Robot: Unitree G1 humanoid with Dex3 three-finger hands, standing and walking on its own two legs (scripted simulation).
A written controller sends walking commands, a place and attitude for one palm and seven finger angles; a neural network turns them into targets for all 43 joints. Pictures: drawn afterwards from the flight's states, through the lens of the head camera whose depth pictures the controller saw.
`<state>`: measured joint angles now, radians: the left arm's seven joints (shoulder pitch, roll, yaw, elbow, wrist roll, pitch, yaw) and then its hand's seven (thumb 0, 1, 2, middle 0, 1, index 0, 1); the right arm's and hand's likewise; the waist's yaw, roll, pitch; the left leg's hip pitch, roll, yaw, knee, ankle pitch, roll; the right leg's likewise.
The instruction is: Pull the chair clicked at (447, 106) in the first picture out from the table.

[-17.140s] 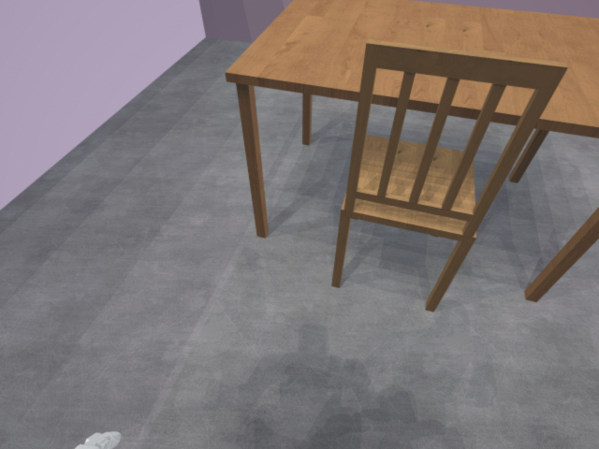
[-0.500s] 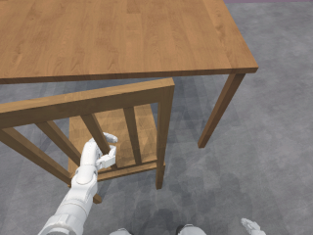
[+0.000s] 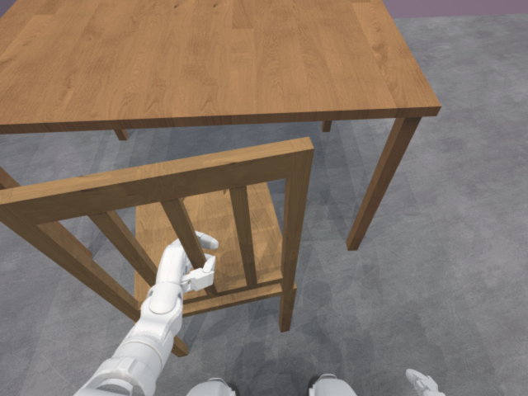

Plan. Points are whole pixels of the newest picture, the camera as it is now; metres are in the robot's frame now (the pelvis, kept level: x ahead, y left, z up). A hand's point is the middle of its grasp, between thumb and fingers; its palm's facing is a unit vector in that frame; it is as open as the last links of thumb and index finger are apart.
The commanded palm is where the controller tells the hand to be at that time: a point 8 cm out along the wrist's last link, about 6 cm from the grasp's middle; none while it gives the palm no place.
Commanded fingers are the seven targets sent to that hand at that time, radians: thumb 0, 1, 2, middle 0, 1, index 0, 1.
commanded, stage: step backward, pulling the chair out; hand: left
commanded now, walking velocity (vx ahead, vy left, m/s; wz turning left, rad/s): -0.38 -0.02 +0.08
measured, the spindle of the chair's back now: (195, 254) +0.35 +0.13 -0.05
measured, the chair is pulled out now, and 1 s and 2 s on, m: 0.19 0.19 0.28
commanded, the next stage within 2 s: none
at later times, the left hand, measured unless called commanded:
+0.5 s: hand (207, 272) +0.32 +0.11 -0.06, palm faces -0.02 -0.98 -0.19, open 5.4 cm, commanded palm +0.32 +0.16 -0.05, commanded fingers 0.00 0.90 0.90 -0.50 -1.45 -0.50 -1.45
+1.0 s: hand (206, 272) +0.32 +0.11 -0.06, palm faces -0.04 -0.98 -0.19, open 5.4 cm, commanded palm +0.31 +0.17 -0.05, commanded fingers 0.00 0.90 0.90 -0.50 -1.45 -0.50 -1.45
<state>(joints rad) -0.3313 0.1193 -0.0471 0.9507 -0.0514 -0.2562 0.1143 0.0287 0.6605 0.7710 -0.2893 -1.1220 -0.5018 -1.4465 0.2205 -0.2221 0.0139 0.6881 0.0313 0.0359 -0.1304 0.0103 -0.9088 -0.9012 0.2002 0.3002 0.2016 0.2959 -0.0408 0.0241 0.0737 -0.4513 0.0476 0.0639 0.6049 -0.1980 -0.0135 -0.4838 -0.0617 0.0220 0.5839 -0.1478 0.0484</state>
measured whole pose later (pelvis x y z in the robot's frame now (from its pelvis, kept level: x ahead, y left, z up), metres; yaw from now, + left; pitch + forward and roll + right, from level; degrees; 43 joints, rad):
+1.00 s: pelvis +0.00 +0.00 +0.00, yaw +1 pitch +1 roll +0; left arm -0.36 0.13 -0.07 0.93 -0.03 -0.23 0.12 0.02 0.65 0.76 -0.26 -1.19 -0.50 -1.45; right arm 0.19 -0.25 0.01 0.72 0.02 0.04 -0.14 0.01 -0.91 -0.90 0.20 0.30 0.20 0.30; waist -0.04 0.02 0.11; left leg -0.43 0.03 0.02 0.60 -0.18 -0.01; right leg -0.45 -0.07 -0.01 0.60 -0.21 0.03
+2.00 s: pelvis -0.10 -0.01 +0.01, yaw +0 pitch +2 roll -1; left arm -0.35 0.17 -0.04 0.85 -0.04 -0.18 0.08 0.05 0.64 0.78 -0.25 -1.17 -0.50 -1.45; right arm 0.17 -0.19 0.03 0.68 -0.01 0.04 -0.07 0.01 -0.91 -0.90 0.20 0.30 0.20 0.30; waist 0.00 0.03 0.16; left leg -0.37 0.06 -0.01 0.52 -0.18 -0.02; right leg -0.25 -0.02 -0.04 0.52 -0.26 -0.01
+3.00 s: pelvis -0.36 -0.02 +0.01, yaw +2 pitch +1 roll -1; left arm -0.31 0.13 -0.09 0.81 -0.04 -0.11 0.08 0.06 0.65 0.77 -0.23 -1.20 -0.50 -1.45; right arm 0.21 -0.20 0.03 0.68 0.02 0.03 -0.08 0.01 -0.91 -0.90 0.20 0.30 0.20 0.30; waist -0.02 0.04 0.15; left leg -0.30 0.07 0.02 0.55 -0.26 -0.04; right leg -0.24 -0.01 -0.06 0.49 -0.25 0.00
